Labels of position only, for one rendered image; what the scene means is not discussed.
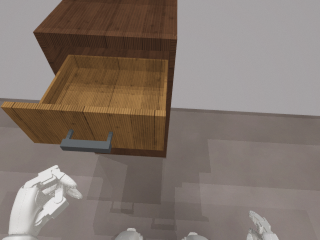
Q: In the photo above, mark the left robot thigh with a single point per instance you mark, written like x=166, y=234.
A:
x=129, y=235

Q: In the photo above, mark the cabinet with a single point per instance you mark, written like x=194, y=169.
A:
x=144, y=29

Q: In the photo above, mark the robot right hand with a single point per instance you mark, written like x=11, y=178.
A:
x=263, y=228

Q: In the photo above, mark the robot left hand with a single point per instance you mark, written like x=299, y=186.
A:
x=26, y=216

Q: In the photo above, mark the handle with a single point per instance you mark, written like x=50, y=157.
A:
x=93, y=146

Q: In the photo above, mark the drawer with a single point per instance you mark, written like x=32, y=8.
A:
x=95, y=95

